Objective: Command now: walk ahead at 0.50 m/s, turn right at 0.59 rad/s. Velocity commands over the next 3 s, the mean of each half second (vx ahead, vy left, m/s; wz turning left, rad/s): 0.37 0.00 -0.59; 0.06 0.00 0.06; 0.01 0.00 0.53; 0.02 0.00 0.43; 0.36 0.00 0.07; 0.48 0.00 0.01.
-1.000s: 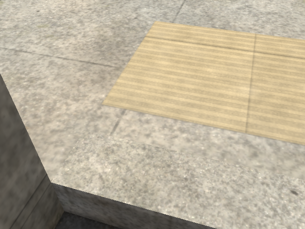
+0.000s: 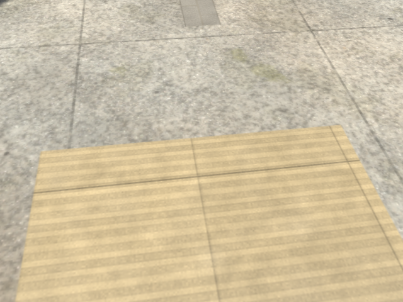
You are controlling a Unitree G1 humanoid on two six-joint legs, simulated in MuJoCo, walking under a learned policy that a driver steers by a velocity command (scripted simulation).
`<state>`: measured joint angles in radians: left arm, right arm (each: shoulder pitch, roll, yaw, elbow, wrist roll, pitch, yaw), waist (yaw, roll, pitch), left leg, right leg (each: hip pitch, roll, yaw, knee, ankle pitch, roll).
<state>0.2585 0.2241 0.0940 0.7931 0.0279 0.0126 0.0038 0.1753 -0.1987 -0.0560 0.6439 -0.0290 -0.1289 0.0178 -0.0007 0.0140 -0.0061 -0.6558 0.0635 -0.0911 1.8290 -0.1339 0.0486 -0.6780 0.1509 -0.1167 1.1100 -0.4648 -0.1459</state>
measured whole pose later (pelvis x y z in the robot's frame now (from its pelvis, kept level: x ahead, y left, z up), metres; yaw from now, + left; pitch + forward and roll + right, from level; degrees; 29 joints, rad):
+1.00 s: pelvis +0.31 +0.01 +0.09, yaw -13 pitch +1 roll +0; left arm 0.24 0.20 0.01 0.71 0.03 0.01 0.06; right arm 0.33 -0.27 -0.07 0.69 -0.01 0.04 -0.02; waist -0.02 0.03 -0.02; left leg -0.51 -0.04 -0.01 1.01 -0.44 -0.01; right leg -0.25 -0.01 -0.03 0.46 -0.23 -0.01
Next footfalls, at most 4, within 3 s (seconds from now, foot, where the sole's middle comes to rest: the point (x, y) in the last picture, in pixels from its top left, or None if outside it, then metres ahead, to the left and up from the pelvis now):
0.44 left None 0.45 0.07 -0.68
0.82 right None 0.33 -0.12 -0.68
1.14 left None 0.35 0.12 -0.68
1.58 right None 0.41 -0.05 -0.68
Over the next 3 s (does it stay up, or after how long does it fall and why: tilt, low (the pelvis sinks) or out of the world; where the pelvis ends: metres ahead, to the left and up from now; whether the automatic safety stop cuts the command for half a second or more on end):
stays up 0.79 0.18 0.07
